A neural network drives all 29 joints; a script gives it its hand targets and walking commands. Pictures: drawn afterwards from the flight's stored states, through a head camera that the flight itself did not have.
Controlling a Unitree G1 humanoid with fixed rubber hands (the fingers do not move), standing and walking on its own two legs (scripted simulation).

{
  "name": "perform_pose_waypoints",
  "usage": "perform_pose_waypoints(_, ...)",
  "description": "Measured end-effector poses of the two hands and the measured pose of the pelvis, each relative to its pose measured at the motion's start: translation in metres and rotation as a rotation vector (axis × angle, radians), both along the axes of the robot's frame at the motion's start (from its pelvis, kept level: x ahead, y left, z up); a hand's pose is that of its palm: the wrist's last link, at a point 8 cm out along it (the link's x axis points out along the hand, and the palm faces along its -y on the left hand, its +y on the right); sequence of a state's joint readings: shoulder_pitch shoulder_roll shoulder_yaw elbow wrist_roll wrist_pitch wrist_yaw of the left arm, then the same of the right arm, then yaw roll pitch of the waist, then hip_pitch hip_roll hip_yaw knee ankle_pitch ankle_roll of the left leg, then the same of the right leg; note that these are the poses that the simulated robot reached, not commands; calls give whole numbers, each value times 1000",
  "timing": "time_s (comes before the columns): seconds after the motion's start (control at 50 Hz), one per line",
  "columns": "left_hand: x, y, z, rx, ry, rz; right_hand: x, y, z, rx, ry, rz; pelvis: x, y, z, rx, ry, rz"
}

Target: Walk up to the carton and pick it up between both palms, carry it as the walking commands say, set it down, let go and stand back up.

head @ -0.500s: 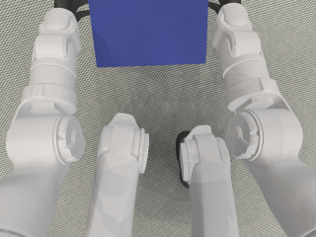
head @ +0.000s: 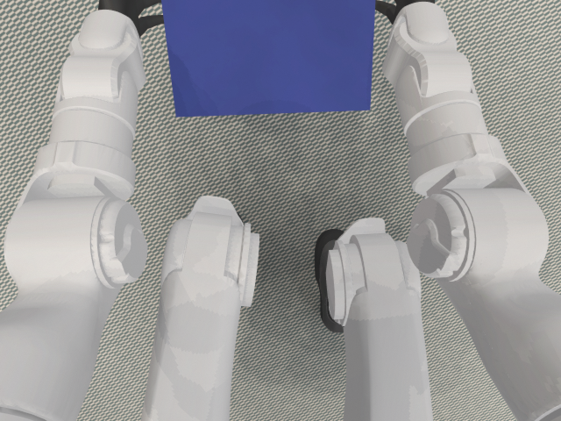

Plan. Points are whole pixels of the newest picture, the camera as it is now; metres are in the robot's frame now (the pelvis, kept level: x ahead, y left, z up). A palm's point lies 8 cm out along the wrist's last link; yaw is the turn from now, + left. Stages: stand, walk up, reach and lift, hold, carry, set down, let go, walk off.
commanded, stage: set down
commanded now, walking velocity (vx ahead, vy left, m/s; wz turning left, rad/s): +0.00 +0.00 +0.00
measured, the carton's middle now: (269, 8) +0.56 +0.08 -0.25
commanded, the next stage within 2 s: none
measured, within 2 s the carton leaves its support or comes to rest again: rests again in 0.46 s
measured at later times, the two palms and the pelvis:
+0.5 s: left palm (127, 16) +0.51 +0.23 -0.18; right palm (414, 9) +0.55 -0.08 -0.17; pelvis +0.00 +0.00 +0.00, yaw +0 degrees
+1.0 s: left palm (119, 18) +0.50 +0.24 -0.19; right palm (411, 15) +0.55 -0.08 -0.17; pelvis +0.00 +0.00 -0.01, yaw +0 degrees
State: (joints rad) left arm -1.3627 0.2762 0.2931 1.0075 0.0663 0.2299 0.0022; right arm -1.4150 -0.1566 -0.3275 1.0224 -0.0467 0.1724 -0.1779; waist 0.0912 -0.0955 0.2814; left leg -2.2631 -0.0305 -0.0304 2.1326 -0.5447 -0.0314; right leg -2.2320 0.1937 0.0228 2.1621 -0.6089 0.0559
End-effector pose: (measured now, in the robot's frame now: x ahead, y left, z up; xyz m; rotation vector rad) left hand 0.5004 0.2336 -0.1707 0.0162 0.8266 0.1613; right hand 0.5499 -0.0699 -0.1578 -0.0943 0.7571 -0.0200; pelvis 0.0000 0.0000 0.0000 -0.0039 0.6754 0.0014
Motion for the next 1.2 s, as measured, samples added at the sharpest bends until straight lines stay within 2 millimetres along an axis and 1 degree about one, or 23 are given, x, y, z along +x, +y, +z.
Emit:
perform_pose_waypoints(0.28, 1, -1, -2, -18, -10, -8, 1, -3, -3, -2, 4, 14, -1, -1, -2, 2, -11, -4)
perform_pose_waypoints(0.68, 6, -3, -10, -34, -40, -10, 6, -8, -12, -6, 6, 25, 2, 0, -7, -2, -20, -8)
perform_pose_waypoints(0.9, 7, 2, -14, -14, -59, 0, 7, -3, -10, 20, -26, 45, 1, 0, -9, -4, -30, -4)
perform_pose_waypoints(0.96, 6, 6, -16, 3, -59, 13, 4, -4, -13, 14, -23, 55, 0, 0, -7, -3, -32, 1)
perform_pose_waypoints(1.06, 3, 20, -18, 26, -55, 60, -6, -17, -23, -6, -1, 45, -2, 2, -6, -5, -25, 4)
perform_pose_waypoints(1.2, 1, 39, -14, 40, -63, 95, -9, -23, -27, -9, -8, 47, -7, 7, -9, -8, -28, 4)
